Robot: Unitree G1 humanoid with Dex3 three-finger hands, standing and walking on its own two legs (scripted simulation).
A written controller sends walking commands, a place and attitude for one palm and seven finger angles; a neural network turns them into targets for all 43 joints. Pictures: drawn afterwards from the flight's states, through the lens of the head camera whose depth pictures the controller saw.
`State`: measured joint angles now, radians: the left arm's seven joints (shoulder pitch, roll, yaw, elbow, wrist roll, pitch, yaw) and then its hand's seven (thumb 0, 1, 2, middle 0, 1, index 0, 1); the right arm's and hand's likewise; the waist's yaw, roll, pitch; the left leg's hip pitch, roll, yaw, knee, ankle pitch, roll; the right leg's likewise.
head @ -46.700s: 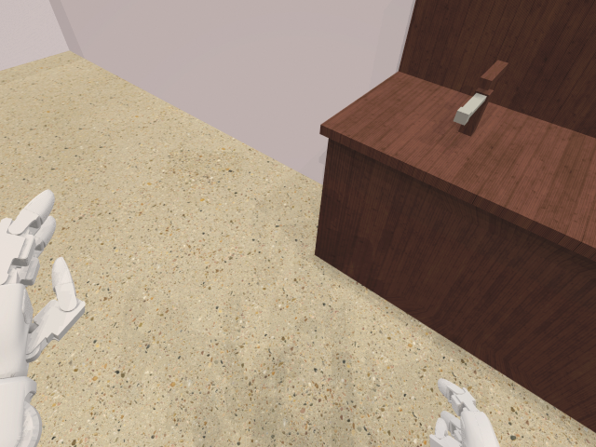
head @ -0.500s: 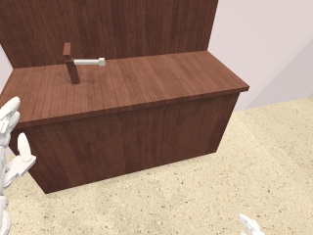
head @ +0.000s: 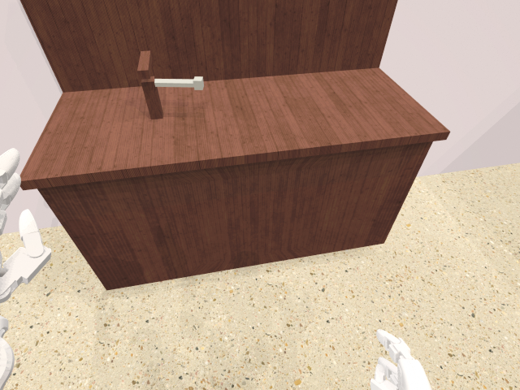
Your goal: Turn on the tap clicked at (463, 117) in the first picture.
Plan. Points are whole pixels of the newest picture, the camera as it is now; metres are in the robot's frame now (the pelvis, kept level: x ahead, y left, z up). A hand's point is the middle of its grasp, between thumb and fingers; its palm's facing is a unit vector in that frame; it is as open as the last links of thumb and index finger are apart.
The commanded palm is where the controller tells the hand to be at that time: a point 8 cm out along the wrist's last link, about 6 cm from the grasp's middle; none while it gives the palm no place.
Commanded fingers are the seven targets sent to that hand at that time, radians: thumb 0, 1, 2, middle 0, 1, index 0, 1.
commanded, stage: stand and check the lever's angle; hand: left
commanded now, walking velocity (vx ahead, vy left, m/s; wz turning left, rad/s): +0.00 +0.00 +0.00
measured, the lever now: (198, 83) +0.90 +0.23 +0.06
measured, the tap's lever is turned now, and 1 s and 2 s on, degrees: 78 78 78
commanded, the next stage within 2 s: stand and wait in 0.16 s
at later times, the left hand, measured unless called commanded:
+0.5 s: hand (58, 249) +0.24 +0.26 +0.16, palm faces +0.40 -0.84 -0.36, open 7.4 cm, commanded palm +0.18 +0.30 +0.19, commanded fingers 0.00 0.90 0.90 -0.20 -0.30 -0.20 -0.30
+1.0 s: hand (49, 238) +0.25 +0.28 +0.17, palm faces +0.41 -0.85 -0.34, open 7.4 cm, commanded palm +0.19 +0.31 +0.19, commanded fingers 0.00 0.90 0.90 -0.20 -0.30 -0.20 -0.30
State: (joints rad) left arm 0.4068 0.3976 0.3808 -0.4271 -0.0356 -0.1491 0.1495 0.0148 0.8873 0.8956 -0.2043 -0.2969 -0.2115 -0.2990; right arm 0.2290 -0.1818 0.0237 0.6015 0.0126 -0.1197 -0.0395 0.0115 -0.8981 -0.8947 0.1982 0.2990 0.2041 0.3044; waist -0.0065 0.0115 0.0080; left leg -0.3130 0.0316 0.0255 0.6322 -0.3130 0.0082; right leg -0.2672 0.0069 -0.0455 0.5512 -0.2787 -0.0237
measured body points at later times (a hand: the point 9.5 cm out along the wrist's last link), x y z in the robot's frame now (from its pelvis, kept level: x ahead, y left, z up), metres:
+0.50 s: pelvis +0.02 +0.02 +0.01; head +0.04 +0.02 +0.46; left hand +0.21 +0.30 +0.18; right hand +0.21 -0.20 -0.07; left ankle +0.05 +0.12 -0.73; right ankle +0.05 -0.10 -0.73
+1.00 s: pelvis +0.04 +0.03 +0.02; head +0.05 +0.04 +0.47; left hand +0.22 +0.32 +0.18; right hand +0.22 -0.20 -0.06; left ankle +0.05 +0.12 -0.73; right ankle +0.05 -0.10 -0.73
